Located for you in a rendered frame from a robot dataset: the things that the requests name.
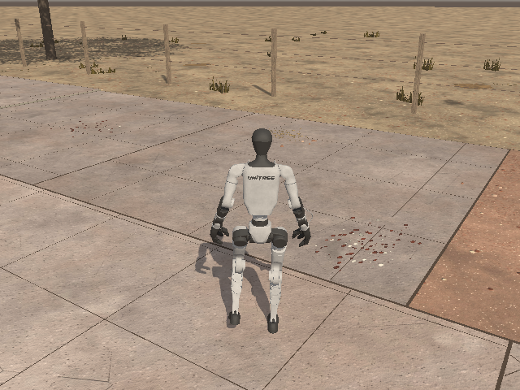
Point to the robot left upper arm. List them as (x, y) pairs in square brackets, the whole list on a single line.
[(235, 171)]

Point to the robot right hand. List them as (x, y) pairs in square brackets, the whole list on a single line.
[(305, 234)]

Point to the robot right upper arm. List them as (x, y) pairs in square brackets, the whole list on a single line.
[(290, 185)]

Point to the robot torso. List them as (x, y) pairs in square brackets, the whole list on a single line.
[(260, 194)]

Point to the robot right foot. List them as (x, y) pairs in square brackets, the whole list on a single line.
[(272, 327)]

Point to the left robot forearm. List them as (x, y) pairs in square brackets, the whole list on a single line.
[(220, 215)]

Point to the robot left hand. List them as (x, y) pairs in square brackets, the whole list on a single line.
[(214, 232)]

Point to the right robot forearm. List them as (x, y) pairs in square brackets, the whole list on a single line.
[(301, 217)]

